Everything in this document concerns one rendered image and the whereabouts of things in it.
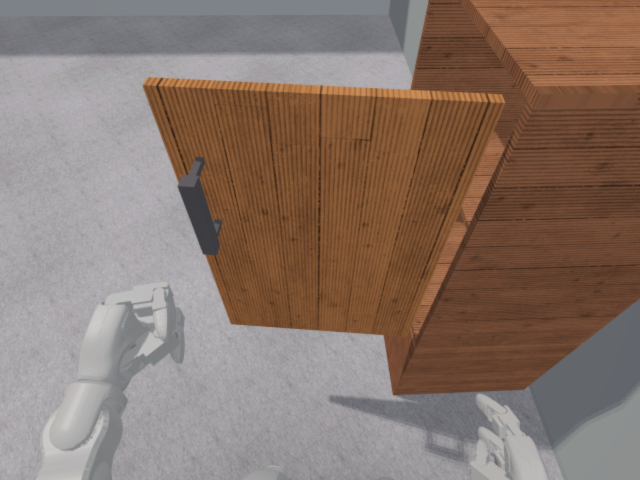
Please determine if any cupboard door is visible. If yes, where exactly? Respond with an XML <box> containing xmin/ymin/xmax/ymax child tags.
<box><xmin>142</xmin><ymin>77</ymin><xmax>505</xmax><ymax>337</ymax></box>

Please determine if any robot left forearm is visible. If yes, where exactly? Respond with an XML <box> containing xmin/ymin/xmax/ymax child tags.
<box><xmin>35</xmin><ymin>380</ymin><xmax>128</xmax><ymax>480</ymax></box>

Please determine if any left robot hand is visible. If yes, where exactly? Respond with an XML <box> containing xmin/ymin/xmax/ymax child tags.
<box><xmin>77</xmin><ymin>282</ymin><xmax>185</xmax><ymax>392</ymax></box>

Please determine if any right robot hand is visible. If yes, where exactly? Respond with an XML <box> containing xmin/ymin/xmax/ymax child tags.
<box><xmin>470</xmin><ymin>394</ymin><xmax>550</xmax><ymax>480</ymax></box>

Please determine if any handle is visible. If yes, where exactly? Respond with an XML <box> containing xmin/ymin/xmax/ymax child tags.
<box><xmin>178</xmin><ymin>157</ymin><xmax>222</xmax><ymax>255</ymax></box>

